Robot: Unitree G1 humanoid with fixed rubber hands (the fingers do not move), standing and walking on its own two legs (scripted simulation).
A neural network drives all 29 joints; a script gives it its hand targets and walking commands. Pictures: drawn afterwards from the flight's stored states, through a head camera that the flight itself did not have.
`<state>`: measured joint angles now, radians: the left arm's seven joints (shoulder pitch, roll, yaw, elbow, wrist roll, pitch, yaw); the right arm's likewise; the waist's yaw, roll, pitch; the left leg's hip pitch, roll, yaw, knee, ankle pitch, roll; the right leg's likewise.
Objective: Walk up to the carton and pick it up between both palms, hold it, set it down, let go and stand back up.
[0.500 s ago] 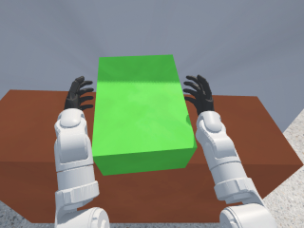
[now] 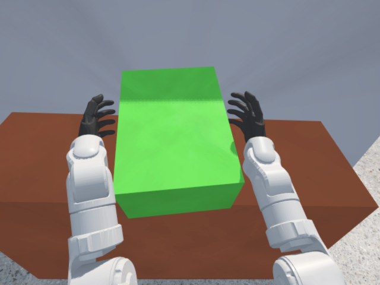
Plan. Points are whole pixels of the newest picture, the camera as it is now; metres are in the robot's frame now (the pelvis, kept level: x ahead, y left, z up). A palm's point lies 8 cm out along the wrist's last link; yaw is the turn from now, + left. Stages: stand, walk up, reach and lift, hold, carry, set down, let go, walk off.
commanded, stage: hold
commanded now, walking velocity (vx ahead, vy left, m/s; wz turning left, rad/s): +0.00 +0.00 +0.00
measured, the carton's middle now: (174, 137) +0.42 +0.01 +0.11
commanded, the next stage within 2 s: none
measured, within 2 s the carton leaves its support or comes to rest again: neither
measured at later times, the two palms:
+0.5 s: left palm (97, 127) +0.36 +0.16 +0.19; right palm (258, 127) +0.35 -0.16 +0.18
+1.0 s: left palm (92, 131) +0.36 +0.16 +0.19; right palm (255, 128) +0.35 -0.15 +0.18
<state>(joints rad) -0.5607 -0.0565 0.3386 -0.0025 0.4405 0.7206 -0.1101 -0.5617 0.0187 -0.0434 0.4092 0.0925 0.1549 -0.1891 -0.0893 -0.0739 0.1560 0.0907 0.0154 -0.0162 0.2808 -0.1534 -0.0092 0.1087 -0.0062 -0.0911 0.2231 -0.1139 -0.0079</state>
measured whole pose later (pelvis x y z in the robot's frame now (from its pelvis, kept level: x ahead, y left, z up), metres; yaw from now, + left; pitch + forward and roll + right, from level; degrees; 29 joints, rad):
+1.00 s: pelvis +0.01 +0.00 +0.00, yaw +0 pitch -11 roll -1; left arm -0.55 -0.06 0.31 -0.04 0.43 0.75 -0.09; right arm -0.56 0.01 -0.05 0.38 0.11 0.21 -0.18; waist -0.10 -0.07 0.12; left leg 0.07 0.01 -0.01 0.29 -0.17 0.00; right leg 0.09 -0.01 -0.09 0.24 -0.13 0.00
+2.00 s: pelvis +0.00 +0.00 +0.00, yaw +0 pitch -12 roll +0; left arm -0.54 -0.06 0.32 -0.03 0.43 0.73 -0.10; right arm -0.55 0.02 -0.06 0.39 0.08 0.18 -0.18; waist -0.08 -0.08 0.15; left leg 0.08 0.01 -0.01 0.28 -0.15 -0.01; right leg 0.10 -0.01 -0.09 0.23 -0.12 -0.01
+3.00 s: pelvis +0.00 +0.00 +0.00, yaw -1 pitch -11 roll +0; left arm -0.61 -0.07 0.34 0.01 0.44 0.76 -0.10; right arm -0.63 0.00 -0.08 0.43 0.08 0.21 -0.17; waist -0.09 -0.06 0.11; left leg 0.07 0.01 0.00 0.27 -0.15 0.00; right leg 0.07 -0.01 -0.08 0.24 -0.12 -0.01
